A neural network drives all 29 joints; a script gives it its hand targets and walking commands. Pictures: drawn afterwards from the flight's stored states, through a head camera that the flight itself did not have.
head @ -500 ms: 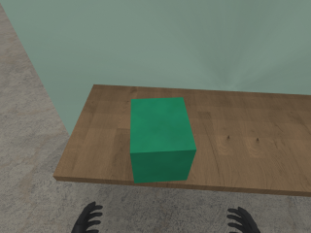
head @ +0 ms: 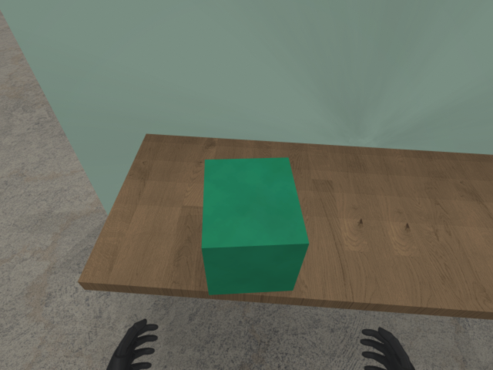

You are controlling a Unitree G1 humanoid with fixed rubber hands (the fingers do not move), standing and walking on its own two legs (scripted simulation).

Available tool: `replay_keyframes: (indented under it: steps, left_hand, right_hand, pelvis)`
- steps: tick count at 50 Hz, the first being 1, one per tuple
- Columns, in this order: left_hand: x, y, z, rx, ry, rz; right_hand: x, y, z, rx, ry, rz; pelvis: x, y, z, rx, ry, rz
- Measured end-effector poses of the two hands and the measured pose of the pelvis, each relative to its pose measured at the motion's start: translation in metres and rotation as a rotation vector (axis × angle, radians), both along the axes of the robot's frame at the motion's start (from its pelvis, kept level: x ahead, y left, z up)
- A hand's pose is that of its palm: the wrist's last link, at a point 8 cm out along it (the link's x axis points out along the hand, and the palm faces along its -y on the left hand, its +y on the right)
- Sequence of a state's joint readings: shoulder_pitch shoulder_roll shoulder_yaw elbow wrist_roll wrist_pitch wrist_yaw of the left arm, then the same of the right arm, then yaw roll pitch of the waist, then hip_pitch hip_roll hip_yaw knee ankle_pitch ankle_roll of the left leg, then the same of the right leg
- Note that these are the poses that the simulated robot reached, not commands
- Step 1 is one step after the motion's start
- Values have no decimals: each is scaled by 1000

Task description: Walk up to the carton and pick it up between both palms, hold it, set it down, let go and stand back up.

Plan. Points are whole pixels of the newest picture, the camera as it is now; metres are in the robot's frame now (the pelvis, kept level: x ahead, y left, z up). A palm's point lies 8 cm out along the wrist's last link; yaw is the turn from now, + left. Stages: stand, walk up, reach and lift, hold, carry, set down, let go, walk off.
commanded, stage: let go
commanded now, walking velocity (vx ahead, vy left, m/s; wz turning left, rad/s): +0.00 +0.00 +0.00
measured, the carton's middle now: (249, 225) +0.45 +0.02 -0.09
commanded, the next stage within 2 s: stand in 0.02 s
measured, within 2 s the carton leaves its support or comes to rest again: neither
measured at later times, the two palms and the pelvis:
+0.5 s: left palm out of the picture +0.04 +0.26 -0.13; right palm out of the picture +0.03 -0.23 -0.13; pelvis +0.00 +0.02 +0.00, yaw +1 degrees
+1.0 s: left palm out of the picture -0.05 +0.26 -0.14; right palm out of the picture -0.03 -0.19 -0.14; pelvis -0.01 +0.04 +0.00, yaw +2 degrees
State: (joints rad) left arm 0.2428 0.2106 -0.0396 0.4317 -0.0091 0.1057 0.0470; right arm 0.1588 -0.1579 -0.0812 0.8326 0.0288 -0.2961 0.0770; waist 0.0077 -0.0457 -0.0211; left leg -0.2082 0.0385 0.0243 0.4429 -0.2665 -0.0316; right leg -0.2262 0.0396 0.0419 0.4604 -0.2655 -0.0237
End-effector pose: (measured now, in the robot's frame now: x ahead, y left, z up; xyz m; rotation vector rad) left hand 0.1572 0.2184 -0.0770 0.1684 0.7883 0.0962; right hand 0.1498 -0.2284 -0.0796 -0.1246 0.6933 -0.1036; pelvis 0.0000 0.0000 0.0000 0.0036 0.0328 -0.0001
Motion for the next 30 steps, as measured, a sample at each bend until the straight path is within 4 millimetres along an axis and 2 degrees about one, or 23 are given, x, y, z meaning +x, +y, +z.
replay_keyframes:
  steps: [3, 6, 13, 19, 24, 30]
  left_hand:
    - [1, 0, 0, -4, -3, 0]
    - [-6, 7, -4, 23, -8, -13]
    - [-57, 30, -25, 42, 116, 45]
    - [-96, 37, -42, 27, 243, 83]
    - [-117, 44, -50, 20, 308, 104]
    - [-135, 49, -56, 10, 365, 119]
  right_hand:
    - [2, 0, 1, -1, -3, 2]
    - [-5, -3, -10, -45, 115, 8]
    - [-56, -6, -40, -66, 379, -26]
    - [-98, -3, -48, -68, 497, -47]
    - [-121, -1, -47, -80, 547, -71]
    - [-138, 6, -48, -84, 584, -92]
  pelvis:
    - [1, 0, 0, -1, 1, 1]
    - [2, 2, -2, -9, 7, 4]
    - [5, 7, -6, -19, -15, 18]
    - [1, 12, -5, -19, -25, 21]
    - [-3, 18, -4, -21, -36, 26]
    - [-7, 27, -1, -20, -50, 28]
